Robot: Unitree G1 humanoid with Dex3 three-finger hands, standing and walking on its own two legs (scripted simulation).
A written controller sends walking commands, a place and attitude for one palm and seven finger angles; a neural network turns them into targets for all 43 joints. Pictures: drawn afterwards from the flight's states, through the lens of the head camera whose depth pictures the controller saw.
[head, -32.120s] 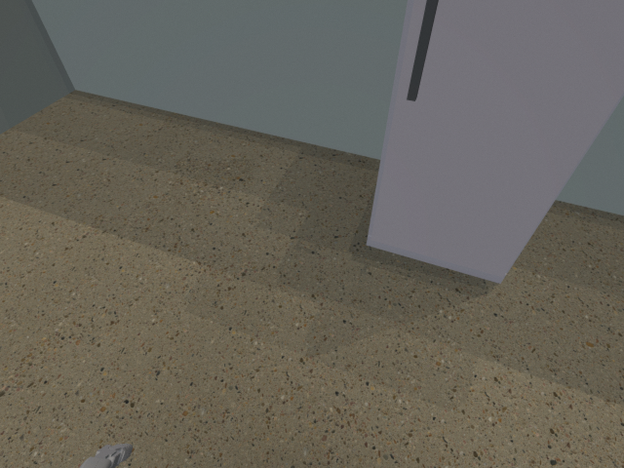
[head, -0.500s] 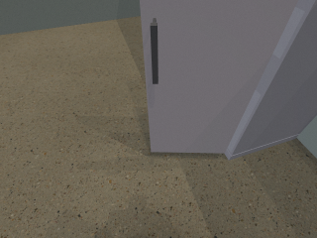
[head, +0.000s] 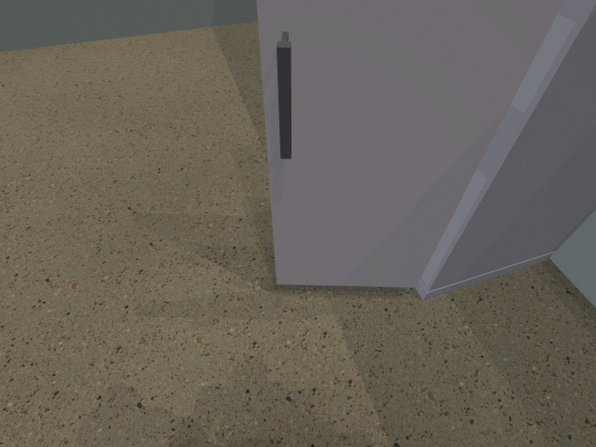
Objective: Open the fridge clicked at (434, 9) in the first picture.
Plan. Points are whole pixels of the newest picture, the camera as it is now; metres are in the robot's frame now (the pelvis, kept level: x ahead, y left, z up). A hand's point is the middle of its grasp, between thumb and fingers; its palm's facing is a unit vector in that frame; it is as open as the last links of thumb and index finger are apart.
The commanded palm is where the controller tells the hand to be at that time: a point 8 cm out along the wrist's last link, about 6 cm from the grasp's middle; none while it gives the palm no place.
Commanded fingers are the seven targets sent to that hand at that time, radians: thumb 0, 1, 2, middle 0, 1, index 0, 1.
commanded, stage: look to check the result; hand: left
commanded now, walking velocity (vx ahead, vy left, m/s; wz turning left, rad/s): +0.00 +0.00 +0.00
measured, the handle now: (285, 100) +0.70 +0.06 +0.09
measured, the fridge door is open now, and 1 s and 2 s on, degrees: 70 70 70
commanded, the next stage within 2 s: stand and wait in 0.40 s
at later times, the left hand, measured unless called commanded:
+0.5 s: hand out of the picture +0.08 +0.22 -0.16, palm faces -0.02 -0.96 -0.28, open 7.4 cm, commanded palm none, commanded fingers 0.00 0.90 0.90 -0.20 -0.30 -0.20 -0.30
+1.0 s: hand out of the picture +0.08 +0.21 -0.16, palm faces -0.02 -0.96 -0.28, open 7.4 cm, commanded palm none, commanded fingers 0.00 0.90 0.90 -0.20 -0.30 -0.20 -0.30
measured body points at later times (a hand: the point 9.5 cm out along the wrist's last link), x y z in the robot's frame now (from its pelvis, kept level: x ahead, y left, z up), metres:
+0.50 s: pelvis +0.02 -0.01 +0.00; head +0.04 -0.01 +0.45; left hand +0.09 +0.27 -0.14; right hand +0.08 -0.28 -0.14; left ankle +0.00 +0.11 -0.75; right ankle +0.02 -0.12 -0.75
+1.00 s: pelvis +0.02 -0.01 +0.00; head +0.04 -0.01 +0.45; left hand +0.08 +0.26 -0.14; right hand +0.07 -0.27 -0.15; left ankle +0.00 +0.11 -0.75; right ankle +0.02 -0.12 -0.75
